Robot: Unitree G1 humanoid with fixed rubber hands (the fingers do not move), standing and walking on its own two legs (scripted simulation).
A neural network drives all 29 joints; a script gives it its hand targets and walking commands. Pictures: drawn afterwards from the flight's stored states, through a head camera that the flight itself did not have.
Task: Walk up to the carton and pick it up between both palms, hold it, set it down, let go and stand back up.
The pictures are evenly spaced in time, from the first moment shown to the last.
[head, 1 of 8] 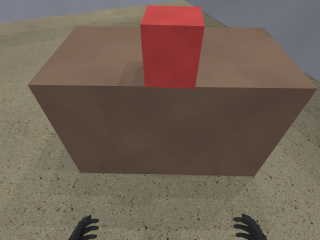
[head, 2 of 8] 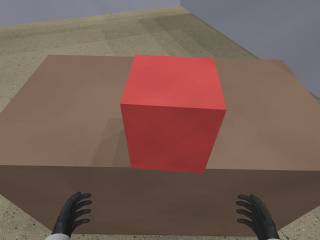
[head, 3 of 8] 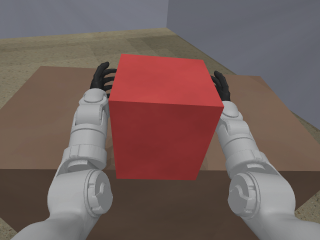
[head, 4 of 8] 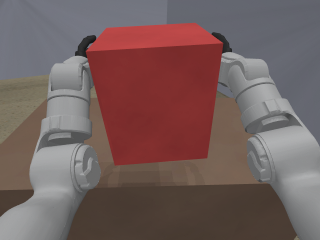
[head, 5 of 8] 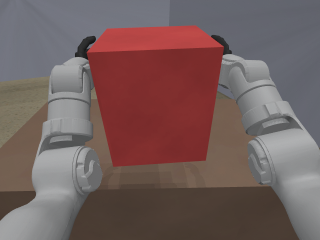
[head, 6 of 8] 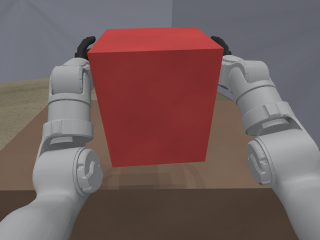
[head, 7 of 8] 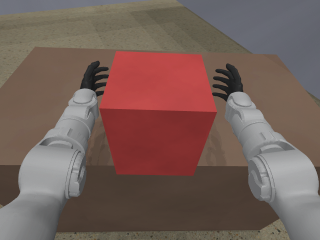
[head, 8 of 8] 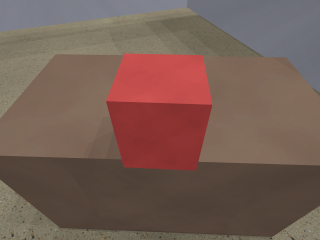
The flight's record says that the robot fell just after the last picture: no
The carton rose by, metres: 0.23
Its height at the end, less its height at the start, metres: +0.00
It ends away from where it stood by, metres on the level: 0.03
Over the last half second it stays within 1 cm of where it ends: yes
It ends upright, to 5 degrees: yes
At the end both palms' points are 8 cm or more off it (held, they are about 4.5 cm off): yes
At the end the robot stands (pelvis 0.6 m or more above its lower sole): yes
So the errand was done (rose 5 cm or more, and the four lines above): yes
